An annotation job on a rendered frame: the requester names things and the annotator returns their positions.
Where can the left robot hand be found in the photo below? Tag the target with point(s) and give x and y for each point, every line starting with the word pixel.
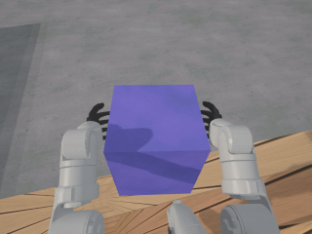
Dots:
pixel 94 116

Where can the left robot forearm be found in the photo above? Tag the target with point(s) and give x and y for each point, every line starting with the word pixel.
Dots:
pixel 78 172

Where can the right robot forearm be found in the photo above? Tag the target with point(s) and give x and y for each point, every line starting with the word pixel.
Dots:
pixel 236 152

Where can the carton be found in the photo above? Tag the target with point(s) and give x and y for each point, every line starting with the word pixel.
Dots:
pixel 156 141

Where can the right robot hand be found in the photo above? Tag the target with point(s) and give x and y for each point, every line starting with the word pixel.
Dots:
pixel 212 114

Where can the right robot thigh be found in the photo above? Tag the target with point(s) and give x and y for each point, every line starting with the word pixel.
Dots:
pixel 183 221

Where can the robot right shin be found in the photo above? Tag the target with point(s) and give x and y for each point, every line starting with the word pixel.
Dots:
pixel 175 202

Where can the robot left upper arm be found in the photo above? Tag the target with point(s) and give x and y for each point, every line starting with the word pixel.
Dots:
pixel 78 222

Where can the robot right upper arm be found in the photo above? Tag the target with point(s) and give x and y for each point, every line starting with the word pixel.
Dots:
pixel 247 219

